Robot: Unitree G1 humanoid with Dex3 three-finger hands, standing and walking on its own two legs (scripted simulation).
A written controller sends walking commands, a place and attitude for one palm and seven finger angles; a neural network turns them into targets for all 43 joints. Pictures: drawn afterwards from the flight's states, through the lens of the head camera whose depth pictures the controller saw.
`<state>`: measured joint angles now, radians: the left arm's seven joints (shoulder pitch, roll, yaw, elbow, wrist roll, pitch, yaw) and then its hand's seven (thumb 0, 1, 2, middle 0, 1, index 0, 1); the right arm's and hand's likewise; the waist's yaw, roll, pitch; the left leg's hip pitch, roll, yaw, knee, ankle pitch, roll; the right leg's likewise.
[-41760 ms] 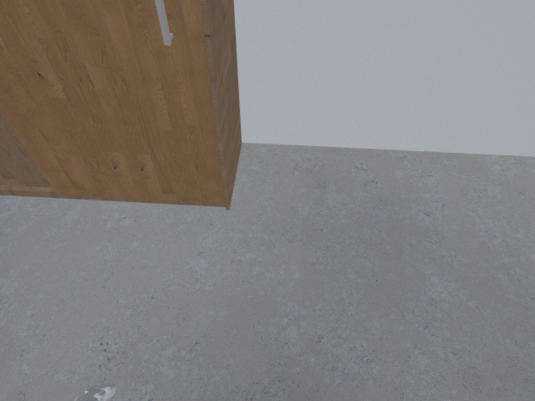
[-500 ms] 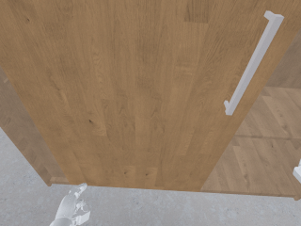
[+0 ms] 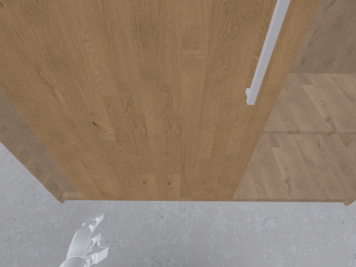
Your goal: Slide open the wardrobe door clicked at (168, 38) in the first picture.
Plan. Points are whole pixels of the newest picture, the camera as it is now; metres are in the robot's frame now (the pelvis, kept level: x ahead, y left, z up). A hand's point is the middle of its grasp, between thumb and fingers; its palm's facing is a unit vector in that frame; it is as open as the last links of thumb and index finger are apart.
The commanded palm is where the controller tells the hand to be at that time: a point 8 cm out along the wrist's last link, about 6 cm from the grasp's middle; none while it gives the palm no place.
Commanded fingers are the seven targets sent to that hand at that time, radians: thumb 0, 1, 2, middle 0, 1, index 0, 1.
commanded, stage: step back with the hand held close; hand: right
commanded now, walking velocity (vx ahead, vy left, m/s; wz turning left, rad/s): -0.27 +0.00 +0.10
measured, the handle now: (264, 49) +0.56 -0.18 +0.22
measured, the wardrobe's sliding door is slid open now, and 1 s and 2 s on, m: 0.68 0.68 0.68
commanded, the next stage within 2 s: stop stepping back and stand still in 0.44 s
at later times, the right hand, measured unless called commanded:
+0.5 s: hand out of the picture +0.13 -0.28 +0.18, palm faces +0.37 +0.84 -0.41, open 7.4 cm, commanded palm +0.09 -0.32 +0.18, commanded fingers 0.00 -0.90 -0.90 0.20 0.30 0.20 0.30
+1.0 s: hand out of the picture +0.04 -0.40 +0.18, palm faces +0.48 +0.83 -0.27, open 7.4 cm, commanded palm -0.03 -0.42 +0.18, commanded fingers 0.00 -0.90 -0.90 0.20 0.30 0.20 0.30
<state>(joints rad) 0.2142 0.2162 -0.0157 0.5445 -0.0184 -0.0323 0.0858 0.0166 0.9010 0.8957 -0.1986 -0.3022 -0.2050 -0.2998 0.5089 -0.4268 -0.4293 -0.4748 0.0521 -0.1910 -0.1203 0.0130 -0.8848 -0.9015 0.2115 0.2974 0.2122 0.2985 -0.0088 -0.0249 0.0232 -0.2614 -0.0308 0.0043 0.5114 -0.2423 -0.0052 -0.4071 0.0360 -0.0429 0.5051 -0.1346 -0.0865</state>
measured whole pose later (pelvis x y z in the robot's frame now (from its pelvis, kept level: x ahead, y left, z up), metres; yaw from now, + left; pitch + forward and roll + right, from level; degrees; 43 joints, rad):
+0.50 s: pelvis -0.08 -0.03 -0.01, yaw +6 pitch +2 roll +5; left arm 0.14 0.18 -0.01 0.60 0.01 -0.10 0.05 0.01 0.90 0.90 -0.20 -0.30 -0.21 -0.30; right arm 0.52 -0.45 -0.43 -0.57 0.07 -0.27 -0.13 0.01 -0.89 -0.90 0.21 0.30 0.21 0.30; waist -0.08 0.00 -0.02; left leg -0.09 -0.06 0.00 0.40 -0.32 0.02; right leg -0.56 -0.04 -0.12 0.45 -0.02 -0.01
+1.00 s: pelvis -0.20 -0.14 -0.02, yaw +5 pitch -3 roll +3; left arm 0.28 0.20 0.01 0.69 0.00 -0.11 0.09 0.02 0.90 0.90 -0.20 -0.30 -0.20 -0.30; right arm 0.33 -0.43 -0.45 -0.47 0.03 -0.20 -0.17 0.01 -0.88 -0.90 0.21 0.30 0.21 0.30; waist -0.02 0.07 -0.01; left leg -0.45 0.00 0.01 0.99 -0.50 0.03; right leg -0.37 -0.04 -0.01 0.76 -0.34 -0.02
